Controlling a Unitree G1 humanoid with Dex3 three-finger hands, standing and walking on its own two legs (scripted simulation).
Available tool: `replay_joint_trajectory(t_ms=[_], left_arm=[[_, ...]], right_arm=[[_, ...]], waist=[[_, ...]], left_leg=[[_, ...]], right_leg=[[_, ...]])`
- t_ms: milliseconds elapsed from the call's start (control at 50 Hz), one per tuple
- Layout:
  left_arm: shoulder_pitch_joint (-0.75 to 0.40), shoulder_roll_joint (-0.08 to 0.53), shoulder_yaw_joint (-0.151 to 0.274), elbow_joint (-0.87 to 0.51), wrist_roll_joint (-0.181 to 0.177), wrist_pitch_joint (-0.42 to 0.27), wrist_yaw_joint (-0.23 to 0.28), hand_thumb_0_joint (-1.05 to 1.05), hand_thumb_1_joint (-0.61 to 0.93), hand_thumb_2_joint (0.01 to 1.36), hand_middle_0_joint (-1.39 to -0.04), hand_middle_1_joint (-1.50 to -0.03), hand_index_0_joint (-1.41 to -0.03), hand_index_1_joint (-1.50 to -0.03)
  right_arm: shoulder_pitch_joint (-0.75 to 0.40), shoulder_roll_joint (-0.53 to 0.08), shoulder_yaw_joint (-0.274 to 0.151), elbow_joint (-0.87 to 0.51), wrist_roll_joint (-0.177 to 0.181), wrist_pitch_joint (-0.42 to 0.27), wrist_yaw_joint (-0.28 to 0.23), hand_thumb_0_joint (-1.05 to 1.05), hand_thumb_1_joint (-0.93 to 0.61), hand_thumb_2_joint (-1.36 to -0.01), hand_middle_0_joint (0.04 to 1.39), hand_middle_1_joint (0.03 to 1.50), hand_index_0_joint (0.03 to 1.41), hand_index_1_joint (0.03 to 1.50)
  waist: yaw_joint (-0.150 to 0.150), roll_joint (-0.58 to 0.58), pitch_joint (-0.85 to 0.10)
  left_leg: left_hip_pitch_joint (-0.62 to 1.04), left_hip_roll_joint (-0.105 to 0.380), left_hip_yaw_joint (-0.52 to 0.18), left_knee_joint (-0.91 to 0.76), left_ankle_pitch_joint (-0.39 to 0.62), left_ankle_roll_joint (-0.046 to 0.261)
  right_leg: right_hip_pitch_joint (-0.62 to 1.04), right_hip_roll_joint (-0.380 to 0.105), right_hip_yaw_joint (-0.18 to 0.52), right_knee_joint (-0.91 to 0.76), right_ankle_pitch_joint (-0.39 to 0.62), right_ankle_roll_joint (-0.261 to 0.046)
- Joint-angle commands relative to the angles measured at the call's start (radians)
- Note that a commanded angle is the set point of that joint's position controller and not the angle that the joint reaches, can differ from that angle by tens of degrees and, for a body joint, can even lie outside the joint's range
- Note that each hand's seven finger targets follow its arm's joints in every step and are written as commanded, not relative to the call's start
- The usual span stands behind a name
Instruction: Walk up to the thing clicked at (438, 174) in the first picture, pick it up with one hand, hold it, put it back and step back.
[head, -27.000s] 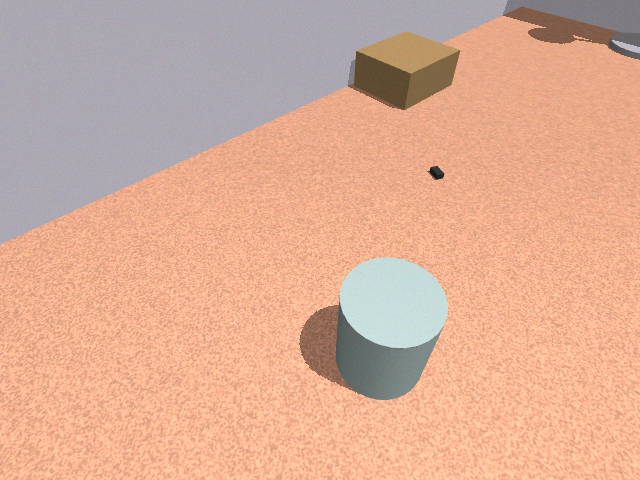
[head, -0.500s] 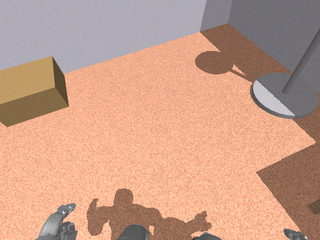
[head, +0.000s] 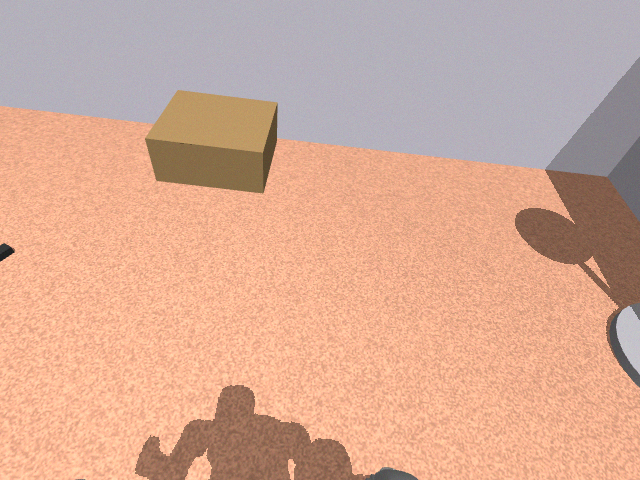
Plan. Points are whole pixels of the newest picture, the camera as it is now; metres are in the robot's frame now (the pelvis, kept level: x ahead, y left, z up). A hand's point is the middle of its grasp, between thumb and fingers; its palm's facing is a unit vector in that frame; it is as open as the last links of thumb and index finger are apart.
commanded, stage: walk up
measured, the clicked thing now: (0, 253) +1.00 +1.16 -0.76
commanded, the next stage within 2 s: none
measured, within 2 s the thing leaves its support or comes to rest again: neither
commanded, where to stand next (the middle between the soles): +0.13 -0.04 m, yaw +46 degrees
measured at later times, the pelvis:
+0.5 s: pelvis +0.06 -0.04 +0.00, yaw +21 degrees
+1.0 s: pelvis +0.07 -0.08 -0.04, yaw +35 degrees
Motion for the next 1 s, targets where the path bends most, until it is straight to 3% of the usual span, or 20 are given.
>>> replay_joint_trajectory(t_ms=[0, 140, 240, 280, 320, 340, 360, 440, 540, 620, 640, 660, 680, 700, 720, 780, 880, 940, 960, 980], left_arm=[[-0.064, 0.171, 0.046, -0.107, 0.001, -0.015, 0.011, 0.0, 0.9, 0.9, -0.2, -0.3, -0.2, -0.3], [-0.102, 0.138, 0.02, -0.155, 0.003, -0.041, 0.026, 0.0, 0.9, 0.9, -0.2, -0.3, -0.2, -0.3], [-0.093, 0.123, 0.006, -0.179, 0.0, -0.075, 0.041, 0.0, 0.9, 0.9, -0.2, -0.3, -0.2, -0.3], [-0.022, 0.132, 0.011, -0.162, 0.001, -0.087, 0.05, 0.0, 0.9, 0.9, -0.2, -0.3, -0.2, -0.3], [0.114, 0.258, 0.05, -0.141, 0.013, -0.092, 0.063, 0.0, 0.9, 0.9, -0.2, -0.3, -0.2, -0.3], [0.05, 0.257, 0.049, -0.144, 0.01, -0.081, 0.058, 0.0, 0.9, 0.9, -0.2, -0.3, -0.2, -0.3], [-0.001, 0.273, 0.056, -0.151, 0.004, -0.072, 0.05, 0.0, 0.9, 0.9, -0.2, -0.3, -0.2, -0.3], [-0.014, 0.172, 0.022, -0.141, 0.006, -0.062, 0.058, 0.0, 0.9, 0.9, -0.2, -0.3, -0.2, -0.3], [-0.032, 0.179, 0.034, -0.17, 0.013, -0.04, 0.034, 0.0, 0.9, 0.9, -0.2, -0.3, -0.2, -0.3], [-0.055, 0.17, 0.029, -0.191, -0.005, -0.001, 0.021, 0.0, 0.9, 0.9, -0.2, -0.3, -0.2, -0.3], [-0.052, 0.131, 0.019, -0.197, -0.01, 0.006, 0.022, 0.0, 0.9, 0.9, -0.2, -0.3, -0.2, -0.3], [-0.03, 0.089, 0.007, -0.197, -0.018, 0.01, 0.024, 0.0, 0.9, 0.9, -0.2, -0.3, -0.2, -0.3], [-0.005, 0.055, 0.003, -0.213, -0.027, 0.017, 0.028, 0.0, 0.9, 0.9, -0.2, -0.3, -0.2, -0.3], [0.014, 0.122, 0.021, -0.2, -0.025, 0.034, 0.038, 0.0, 0.9, 0.9, -0.2, -0.3, -0.2, -0.3], [0.015, 0.151, 0.022, -0.188, -0.025, 0.035, 0.044, 0.0, 0.9, 0.9, -0.2, -0.3, -0.2, -0.3], [0.04, 0.155, 0.041, -0.138, -0.021, 0.037, 0.034, 0.0, 0.9, 0.9, -0.2, -0.3, -0.2, -0.3], [0.05, 0.142, 0.044, -0.124, -0.011, 0.016, 0.033, 0.0, 0.9, 0.9, -0.2, -0.3, -0.2, -0.3], [0.13, 0.129, 0.047, -0.081, -0.014, -0.013, 0.045, 0.0, 0.9, 0.9, -0.2, -0.3, -0.2, -0.3], [0.188, 0.129, 0.051, -0.058, -0.014, -0.026, 0.053, 0.0, 0.9, 0.9, -0.2, -0.3, -0.2, -0.3], [0.23, 0.192, 0.066, -0.05, 0.003, -0.039, 0.06, 0.0, 0.9, 0.9, -0.2, -0.3, -0.2, -0.3]], right_arm=[[-0.059, -0.281, -0.084, -0.115, 0.006, -0.074, -0.045, 0.0, -0.9, -0.9, 0.2, 0.3, 0.2, 0.3], [0.074, -0.263, -0.092, -0.106, 0.001, -0.108, -0.063, 0.0, -0.9, -0.9, 0.2, 0.3, 0.2, 0.3], [0.078, -0.251, -0.09, -0.136, 0.016, -0.114, -0.08, 0.0, -0.9, -0.9, 0.2, 0.3, 0.2, 0.3], [0.017, -0.23, -0.081, -0.163, 0.027, -0.114, -0.082, 0.0, -0.9, -0.9, 0.2, 0.3, 0.2, 0.3], [-0.057, -0.147, -0.049, -0.218, 0.049, -0.117, -0.082, 0.0, -0.9, -0.9, 0.2, 0.3, 0.2, 0.3], [-0.041, -0.162, -0.055, -0.2, 0.034, -0.106, -0.093, 0.0, -0.9, -0.9, 0.2, 0.3, 0.2, 0.3], [-0.018, -0.214, -0.065, -0.189, 0.02, -0.102, -0.103, 0.0, -0.9, -0.9, 0.2, 0.3, 0.2, 0.3], [-0.05, -0.188, -0.075, -0.144, 0.014, -0.109, -0.063, 0.0, -0.9, -0.9, 0.2, 0.3, 0.2, 0.3], [-0.057, -0.146, -0.061, -0.127, 0.028, -0.117, -0.058, 0.0, -0.9, -0.9, 0.2, 0.3, 0.2, 0.3], [0.011, -0.153, -0.077, -0.082, 0.02, -0.126, -0.084, 0.0, -0.9, -0.9, 0.2, 0.3, 0.2, 0.3], [0.044, -0.177, -0.086, -0.072, 0.012, -0.131, -0.094, 0.0, -0.9, -0.9, 0.2, 0.3, 0.2, 0.3], [0.058, -0.234, -0.102, -0.078, 0.0, -0.137, -0.102, 0.0, -0.9, -0.9, 0.2, 0.3, 0.2, 0.3], [0.033, -0.317, -0.114, -0.115, -0.015, -0.139, -0.111, 0.0, -0.9, -0.9, 0.2, 0.3, 0.2, 0.3], [0.004, -0.338, -0.118, -0.132, 0.006, -0.132, -0.114, 0.0, -0.9, -0.9, 0.2, 0.3, 0.2, 0.3], [-0.079, -0.354, -0.12, -0.141, 0.009, -0.127, -0.121, 0.0, -0.9, -0.9, 0.2, 0.3, 0.2, 0.3], [-0.145, -0.271, -0.088, -0.152, 0.01, -0.117, -0.127, 0.0, -0.9, -0.9, 0.2, 0.3, 0.2, 0.3], [-0.125, -0.273, -0.087, -0.149, -0.007, -0.095, -0.105, 0.0, -0.9, -0.9, 0.2, 0.3, 0.2, 0.3], [-0.185, -0.272, -0.082, -0.162, -0.01, -0.069, -0.087, 0.0, -0.9, -0.9, 0.2, 0.3, 0.2, 0.3], [-0.215, -0.248, -0.075, -0.169, -0.007, -0.058, -0.084, 0.0, -0.9, -0.9, 0.2, 0.3, 0.2, 0.3], [-0.238, -0.188, -0.06, -0.19, 0.001, -0.051, -0.085, 0.0, -0.9, -0.9, 0.2, 0.3, 0.2, 0.3]], waist=[[0.029, 0.175, 0.053], [-0.029, 0.157, -0.019], [-0.022, 0.195, -0.068], [0.032, 0.143, -0.093], [0.115, -0.103, -0.218], [0.082, -0.158, -0.154], [0.064, -0.171, -0.134], [0.046, -0.083, 0.018], [0.067, -0.191, -0.013], [0.014, -0.118, -0.04], [-0.01, -0.023, -0.056], [-0.028, 0.127, -0.083], [0.002, 0.278, -0.087], [0.005, 0.18, -0.101], [0.017, 0.24, -0.063], [0.037, 0.202, -0.051], [0.002, 0.26, -0.072], [0.044, 0.268, -0.084], [0.086, 0.216, -0.094], [0.12, 0.028, -0.079]], left_leg=[[-0.058, 0.17, -0.393, -0.346, -0.318, 0.066], [0.133, 0.215, -0.472, -0.151, 0.159, 0.174], [0.218, 0.175, -0.484, 0.036, 0.676, 0.128], [0.102, 0.109, -0.409, 0.13, 0.574, 0.079], [-0.26, -0.044, -0.144, 0.385, 0.202, -0.029], [-0.411, -0.079, -0.024, 0.44, -0.306, -0.049], [-0.414, 0.007, -0.008, 0.554, -0.361, -0.061], [-0.321, 0.017, 0.028, 0.472, -0.16, -0.067], [-0.204, 0.009, 0.122, 0.251, -0.038, -0.074], [0.065, -0.027, 0.172, 0.036, 0.18, -0.066], [0.144, -0.013, 0.131, -0.014, 0.21, -0.045], [0.234, 0.081, -0.065, -0.06, 0.268, 0.015], [0.229, 0.35, -0.483, -0.116, 0.41, 0.139], [0.128, 0.43, -0.533, -0.108, 0.435, 0.247], [0.028, 0.435, -0.58, -0.138, 0.312, 0.275], [-0.095, 0.272, -0.315, -0.079, 0.207, 0.174], [-0.119, 0.202, -0.323, -0.046, 0.018, 0.168], [-0.24, 0.159, -0.297, 0.014, -0.014, 0.143], [-0.268, 0.11, -0.255, 0.106, -0.005, 0.11], [-0.375, 0.004, -0.163, 0.314, -0.085, 0.052]], right_leg=[[-0.061, 0.005, 0.092, 0.002, 0.106, -0.01], [-0.044, 0.047, 0.095, -0.262, -0.012, -0.02], [0.019, 0.093, 0.114, -0.405, -0.017, -0.052], [0.226, 0.077, 0.131, -0.598, 0.159, -0.07], [0.656, -0.236, 0.424, -0.643, 0.432, -0.183], [0.664, -0.363, 0.532, -0.677, 0.478, -0.27], [0.607, -0.471, 0.603, -0.666, 0.492, -0.354], [0.413, -0.19, 0.209, -0.61, 0.53, -0.226], [0.404, -0.153, 0.06, -0.573, 0.592, -0.209], [0.237, -0.145, 0.006, -0.401, 0.38, -0.159], [0.184, -0.1, -0.035, -0.277, 0.298, -0.122], [0.062, -0.031, -0.049, -0.107, 0.132, -0.069], [-0.091, 0.059, -0.023, 0.038, -0.213, -0.018], [-0.009, 0.003, 0.075, 0.135, -0.25, -0.016], [0.026, -0.02, 0.122, 0.139, -0.239, -0.016], [0.088, -0.015, 0.109, 0.096, -0.138, -0.025], [0.138, 0.04, 0.044, -0.101, -0.182, -0.019], [0.316, 0.091, -0.007, -0.338, -0.09, -0.021], [0.383, 0.097, 0.006, -0.493, -0.026, -0.027], [0.419, -0.014, 0.199, -0.659, -0.122, -0.067]])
